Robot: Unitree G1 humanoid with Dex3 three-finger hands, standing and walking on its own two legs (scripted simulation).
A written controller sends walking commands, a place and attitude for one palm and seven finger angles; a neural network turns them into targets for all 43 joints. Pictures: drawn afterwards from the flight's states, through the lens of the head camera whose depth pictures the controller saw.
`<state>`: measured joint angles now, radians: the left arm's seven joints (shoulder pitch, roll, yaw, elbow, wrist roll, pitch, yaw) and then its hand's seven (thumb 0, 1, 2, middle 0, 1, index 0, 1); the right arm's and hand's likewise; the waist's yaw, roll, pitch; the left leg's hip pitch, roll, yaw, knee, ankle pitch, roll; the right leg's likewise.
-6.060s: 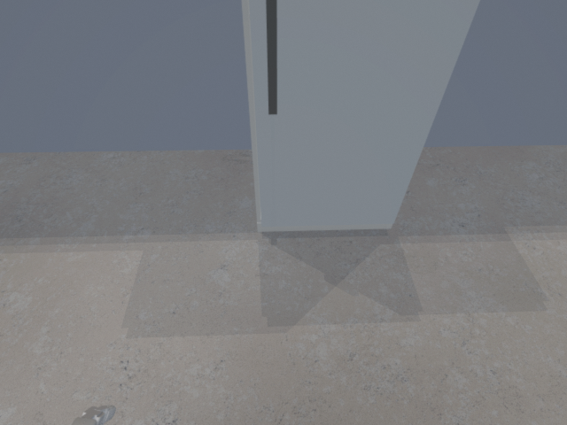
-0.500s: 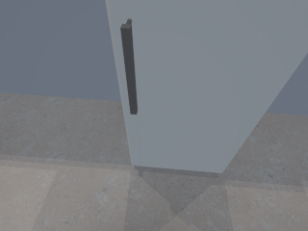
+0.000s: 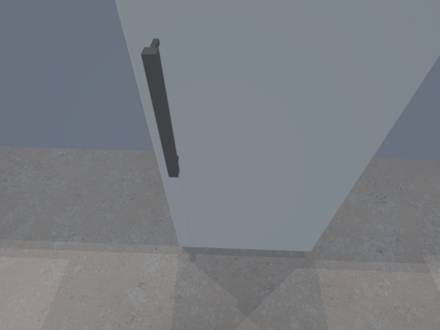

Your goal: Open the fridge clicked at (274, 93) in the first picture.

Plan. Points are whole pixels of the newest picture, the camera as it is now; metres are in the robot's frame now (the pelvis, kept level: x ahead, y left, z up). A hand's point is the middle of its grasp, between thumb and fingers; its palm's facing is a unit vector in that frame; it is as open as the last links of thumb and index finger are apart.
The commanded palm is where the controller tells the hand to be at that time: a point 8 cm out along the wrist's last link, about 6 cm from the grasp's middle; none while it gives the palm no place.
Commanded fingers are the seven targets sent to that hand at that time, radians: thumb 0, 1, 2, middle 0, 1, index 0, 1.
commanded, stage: come to a stop and stand still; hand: left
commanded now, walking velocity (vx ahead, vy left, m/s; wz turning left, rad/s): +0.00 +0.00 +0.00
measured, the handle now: (166, 119) +0.53 +0.15 +0.09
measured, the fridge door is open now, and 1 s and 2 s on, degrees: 0 0 0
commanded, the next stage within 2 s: look again from close up in 0.14 s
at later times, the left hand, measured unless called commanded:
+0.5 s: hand out of the picture -0.02 +0.22 -0.18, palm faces +0.04 -0.98 -0.21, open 7.4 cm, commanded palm none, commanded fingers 0.00 0.90 0.90 -0.20 -0.30 -0.20 -0.30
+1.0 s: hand out of the picture -0.05 +0.27 -0.17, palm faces +0.00 -0.97 -0.26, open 7.4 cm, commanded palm none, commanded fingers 0.00 0.90 0.90 -0.20 -0.30 -0.20 -0.30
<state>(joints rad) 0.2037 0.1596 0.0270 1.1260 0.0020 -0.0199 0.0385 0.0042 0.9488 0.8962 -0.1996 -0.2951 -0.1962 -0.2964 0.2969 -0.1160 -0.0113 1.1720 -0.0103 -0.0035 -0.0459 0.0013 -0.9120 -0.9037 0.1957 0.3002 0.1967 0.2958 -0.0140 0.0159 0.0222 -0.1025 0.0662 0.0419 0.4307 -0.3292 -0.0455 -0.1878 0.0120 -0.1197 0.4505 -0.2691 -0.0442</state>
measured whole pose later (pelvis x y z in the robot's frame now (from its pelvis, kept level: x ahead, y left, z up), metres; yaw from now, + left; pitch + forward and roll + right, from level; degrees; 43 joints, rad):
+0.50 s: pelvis -0.03 +0.03 +0.00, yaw +0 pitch -2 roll -1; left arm 0.30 0.19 0.02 1.05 0.02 0.00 0.03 0.00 0.91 0.90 -0.20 -0.30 -0.20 -0.30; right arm 0.26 -0.21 -0.03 1.03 -0.02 -0.01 -0.03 0.00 -0.91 -0.90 0.20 0.30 0.20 0.30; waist 0.00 0.00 0.01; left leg -0.16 0.03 0.05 0.54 -0.34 0.01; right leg -0.22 -0.03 -0.11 0.51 -0.25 -0.01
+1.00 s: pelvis -0.07 +0.06 +0.00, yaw -1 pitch -3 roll +0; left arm 0.29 0.24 0.00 1.06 0.02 0.01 0.02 0.00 0.91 0.90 -0.20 -0.30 -0.20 -0.30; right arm 0.27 -0.23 -0.01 1.06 -0.01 0.00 -0.01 0.00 -0.91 -0.90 0.20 0.30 0.20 0.30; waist 0.01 -0.01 0.02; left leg -0.16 -0.03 0.09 0.44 -0.24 0.05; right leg -0.24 -0.08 -0.07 0.43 -0.15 0.03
